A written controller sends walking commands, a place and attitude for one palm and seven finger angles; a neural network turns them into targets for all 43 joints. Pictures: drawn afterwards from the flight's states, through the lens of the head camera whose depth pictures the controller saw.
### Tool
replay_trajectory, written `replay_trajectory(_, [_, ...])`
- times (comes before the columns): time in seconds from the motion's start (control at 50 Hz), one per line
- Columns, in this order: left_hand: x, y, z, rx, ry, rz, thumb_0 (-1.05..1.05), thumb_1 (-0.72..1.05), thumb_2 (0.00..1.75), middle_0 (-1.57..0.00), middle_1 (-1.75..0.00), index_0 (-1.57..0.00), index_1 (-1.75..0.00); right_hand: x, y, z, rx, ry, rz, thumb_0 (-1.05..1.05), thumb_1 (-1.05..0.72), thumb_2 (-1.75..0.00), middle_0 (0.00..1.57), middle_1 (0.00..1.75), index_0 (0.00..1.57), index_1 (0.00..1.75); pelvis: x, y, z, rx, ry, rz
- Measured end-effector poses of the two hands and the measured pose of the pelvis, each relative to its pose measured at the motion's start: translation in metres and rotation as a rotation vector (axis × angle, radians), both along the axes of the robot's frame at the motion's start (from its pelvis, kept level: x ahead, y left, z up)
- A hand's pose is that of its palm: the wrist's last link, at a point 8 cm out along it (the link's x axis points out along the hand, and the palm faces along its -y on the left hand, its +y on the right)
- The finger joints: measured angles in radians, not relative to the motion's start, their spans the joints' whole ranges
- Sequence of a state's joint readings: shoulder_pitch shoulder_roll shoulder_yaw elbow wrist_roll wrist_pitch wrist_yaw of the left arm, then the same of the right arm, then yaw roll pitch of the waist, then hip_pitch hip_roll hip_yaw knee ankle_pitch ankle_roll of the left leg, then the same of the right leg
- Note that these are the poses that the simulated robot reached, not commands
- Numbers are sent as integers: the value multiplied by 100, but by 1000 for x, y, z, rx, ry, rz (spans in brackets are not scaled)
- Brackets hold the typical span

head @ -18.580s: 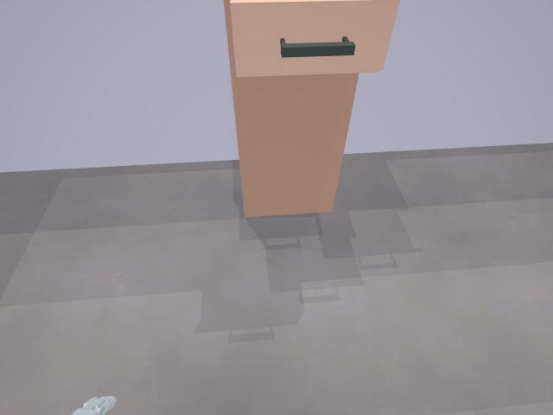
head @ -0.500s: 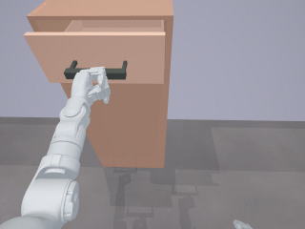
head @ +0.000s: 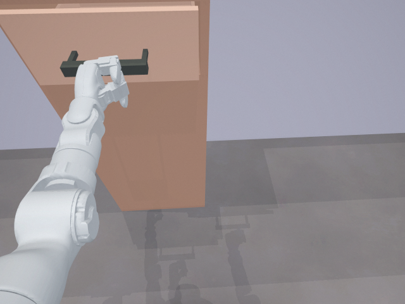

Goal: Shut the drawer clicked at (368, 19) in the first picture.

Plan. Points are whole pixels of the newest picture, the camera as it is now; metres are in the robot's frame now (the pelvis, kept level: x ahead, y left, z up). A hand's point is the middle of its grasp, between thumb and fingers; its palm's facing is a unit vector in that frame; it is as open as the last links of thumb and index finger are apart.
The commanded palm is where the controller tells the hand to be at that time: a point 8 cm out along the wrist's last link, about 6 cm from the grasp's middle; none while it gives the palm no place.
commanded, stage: push the drawer shut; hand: left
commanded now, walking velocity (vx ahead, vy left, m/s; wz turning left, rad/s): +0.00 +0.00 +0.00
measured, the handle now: (107, 61) +0.58 +0.17 +0.16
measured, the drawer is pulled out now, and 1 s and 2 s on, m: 0.03 0.00 0.00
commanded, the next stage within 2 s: pull the fist back off the drawer in 0.64 s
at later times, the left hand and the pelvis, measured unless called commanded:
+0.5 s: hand (121, 75) +0.53 +0.13 +0.16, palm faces +0.00 -1.00 -0.01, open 3.2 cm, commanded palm +0.54 +0.18 +0.16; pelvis +0.00 +0.00 -0.01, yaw +1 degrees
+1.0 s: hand (122, 75) +0.53 +0.13 +0.16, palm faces +0.00 -1.00 +0.00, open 3.2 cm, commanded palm +0.54 +0.18 +0.16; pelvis -0.02 +0.01 -0.01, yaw +0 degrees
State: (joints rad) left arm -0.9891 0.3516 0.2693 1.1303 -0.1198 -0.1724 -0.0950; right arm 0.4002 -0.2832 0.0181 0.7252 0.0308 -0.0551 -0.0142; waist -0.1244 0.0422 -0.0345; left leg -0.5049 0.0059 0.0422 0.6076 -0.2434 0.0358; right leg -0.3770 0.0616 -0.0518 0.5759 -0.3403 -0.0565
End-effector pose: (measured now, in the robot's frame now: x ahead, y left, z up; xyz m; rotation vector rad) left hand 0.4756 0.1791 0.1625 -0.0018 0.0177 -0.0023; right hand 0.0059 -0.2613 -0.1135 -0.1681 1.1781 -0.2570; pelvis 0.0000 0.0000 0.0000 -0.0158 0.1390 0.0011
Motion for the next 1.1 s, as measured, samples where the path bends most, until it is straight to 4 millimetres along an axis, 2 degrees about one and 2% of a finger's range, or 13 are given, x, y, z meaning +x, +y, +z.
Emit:
replay_trajectory(0.14, [13,0,0,-3,-2,0,7,83,92,-140,-160,-140,-160,-21,0,0,-5,54,-27,1,-91,-90,20,30,20,30,2,1,-1,-2,26,-8])
replay_trajectory(0.32, [31,2,1,-2,13,-4,6,80,93,-140,-160,-140,-160,-32,2,1,-11,104,-32,0,-91,-90,20,30,20,30,3,3,-4,-9,61,-1])
replay_trajectory(0.5, [34,9,0,9,19,5,4,68,94,-140,-160,-140,-160,-39,3,1,-18,134,-8,0,-91,-90,20,30,20,30,-1,5,-7,-18,85,15])
replay_trajectory(0.98, [34,8,1,7,19,1,5,69,97,-140,-160,-140,-160,-78,9,6,-39,162,-28,0,-91,-90,20,30,20,30,-15,12,-11,-29,102,9])
replay_trajectory(1.1, [34,9,0,5,15,-4,4,69,95,-140,-160,-140,-160,-81,14,5,-28,172,-31,0,-90,-90,20,30,20,30,-15,14,-11,-29,102,6])
